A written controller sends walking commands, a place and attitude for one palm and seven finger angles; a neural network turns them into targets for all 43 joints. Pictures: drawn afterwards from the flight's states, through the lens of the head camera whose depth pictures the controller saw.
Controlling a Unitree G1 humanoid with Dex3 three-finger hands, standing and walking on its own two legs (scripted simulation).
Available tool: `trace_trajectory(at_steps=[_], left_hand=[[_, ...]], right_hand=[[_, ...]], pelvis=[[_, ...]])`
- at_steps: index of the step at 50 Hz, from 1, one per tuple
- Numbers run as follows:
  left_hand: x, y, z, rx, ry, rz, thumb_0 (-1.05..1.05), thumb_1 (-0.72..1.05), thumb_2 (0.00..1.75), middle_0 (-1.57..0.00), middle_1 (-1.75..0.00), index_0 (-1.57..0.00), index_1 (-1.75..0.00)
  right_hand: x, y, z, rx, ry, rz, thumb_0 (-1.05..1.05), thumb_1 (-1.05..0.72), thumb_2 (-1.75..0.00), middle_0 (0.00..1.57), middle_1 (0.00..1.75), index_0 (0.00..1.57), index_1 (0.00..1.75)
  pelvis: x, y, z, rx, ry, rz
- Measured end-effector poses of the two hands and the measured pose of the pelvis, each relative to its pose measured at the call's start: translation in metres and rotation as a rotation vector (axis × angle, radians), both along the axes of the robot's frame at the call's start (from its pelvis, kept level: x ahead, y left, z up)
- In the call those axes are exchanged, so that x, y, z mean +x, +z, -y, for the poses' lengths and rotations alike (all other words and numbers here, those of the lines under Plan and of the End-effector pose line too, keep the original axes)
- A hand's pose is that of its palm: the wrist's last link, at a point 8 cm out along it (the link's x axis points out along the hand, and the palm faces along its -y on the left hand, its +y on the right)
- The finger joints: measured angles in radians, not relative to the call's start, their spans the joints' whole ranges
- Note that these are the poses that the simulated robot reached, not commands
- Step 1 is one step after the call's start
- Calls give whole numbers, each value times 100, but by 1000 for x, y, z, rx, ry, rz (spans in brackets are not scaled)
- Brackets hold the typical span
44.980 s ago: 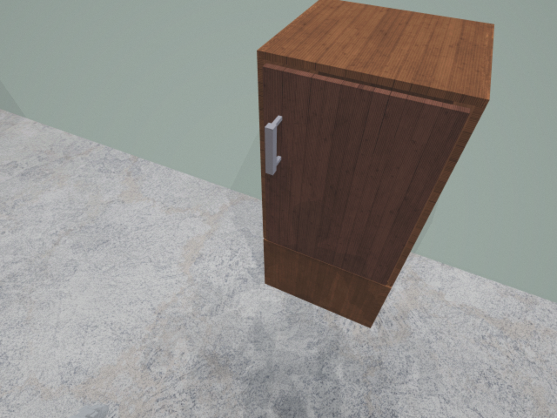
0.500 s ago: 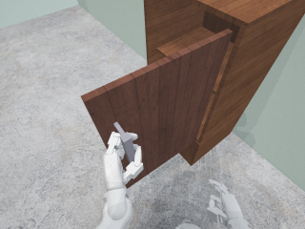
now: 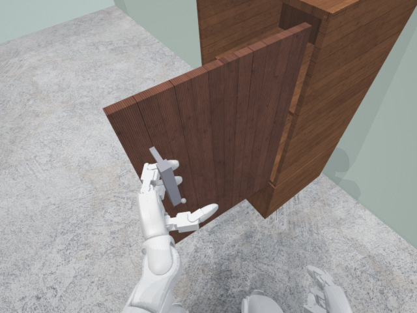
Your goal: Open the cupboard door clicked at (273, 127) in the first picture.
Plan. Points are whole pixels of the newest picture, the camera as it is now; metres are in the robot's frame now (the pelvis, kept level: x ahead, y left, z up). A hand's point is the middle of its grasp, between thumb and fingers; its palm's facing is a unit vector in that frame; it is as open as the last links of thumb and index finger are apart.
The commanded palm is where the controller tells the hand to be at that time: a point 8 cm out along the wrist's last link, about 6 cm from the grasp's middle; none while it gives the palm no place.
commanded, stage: open thumb and fingers to let go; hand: left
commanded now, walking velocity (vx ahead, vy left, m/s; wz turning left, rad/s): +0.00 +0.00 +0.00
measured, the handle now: (165, 177) +0.36 +0.10 +0.05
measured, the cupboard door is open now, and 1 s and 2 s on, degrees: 87 88 88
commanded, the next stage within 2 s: slide the hand sideways off the handle in 0.36 s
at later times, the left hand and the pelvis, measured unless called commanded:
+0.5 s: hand (181, 200) +0.31 +0.06 +0.05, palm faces +0.23 -0.97 -0.03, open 15.2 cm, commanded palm +0.27 +0.10 +0.05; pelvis -0.01 +0.03 +0.00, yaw -1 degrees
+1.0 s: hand (168, 226) +0.27 +0.08 +0.04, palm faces -0.19 -0.98 -0.02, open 16.3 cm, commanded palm +0.24 +0.15 +0.05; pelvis +0.00 +0.05 -0.01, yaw -2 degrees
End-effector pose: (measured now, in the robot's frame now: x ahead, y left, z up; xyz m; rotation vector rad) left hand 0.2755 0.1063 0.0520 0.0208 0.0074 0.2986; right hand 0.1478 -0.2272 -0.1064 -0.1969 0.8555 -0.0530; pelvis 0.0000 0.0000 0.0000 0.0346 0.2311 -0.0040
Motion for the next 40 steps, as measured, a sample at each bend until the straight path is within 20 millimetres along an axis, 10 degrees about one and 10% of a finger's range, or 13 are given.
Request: trace_trajectory(at_steps=[24,33,40], left_hand=[[4,1,-5,7,-53,11,-1,-50,30,-33,-58,-30,-61],[-2,-2,-26,66,-526,8,-1,-50,30,-22,-39,-13,-41],[-4,-6,-22,-37,-521,-27,-1,-51,30,-16,-32,-17,-34]], right_hand=[[7,6,-44,28,44,37,2,-90,-90,20,30,20,30],[-2,6,-45,20,30,49,2,-90,-90,20,30,20,30],[-4,16,-46,13,1,91,2,-90,-90,20,30,20,30]], pelvis=[[-7,-2,-28,-20,-10,10],[-10,-5,-38,-31,9,27],[-7,-5,-46,-26,-11,16]])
